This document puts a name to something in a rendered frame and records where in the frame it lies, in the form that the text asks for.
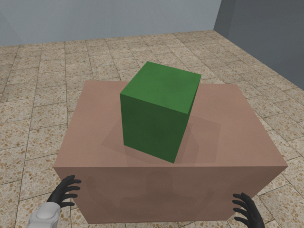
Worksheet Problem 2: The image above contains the robot left forearm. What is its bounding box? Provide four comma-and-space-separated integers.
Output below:
27, 202, 61, 228

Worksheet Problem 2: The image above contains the carton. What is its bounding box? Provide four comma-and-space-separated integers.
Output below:
120, 61, 201, 163

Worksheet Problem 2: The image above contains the robot right hand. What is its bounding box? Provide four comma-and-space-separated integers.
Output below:
232, 192, 265, 228

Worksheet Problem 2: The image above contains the robot left hand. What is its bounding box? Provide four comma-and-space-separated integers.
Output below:
46, 175, 81, 208

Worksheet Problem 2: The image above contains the pedestal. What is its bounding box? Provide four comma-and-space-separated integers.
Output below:
53, 80, 288, 224

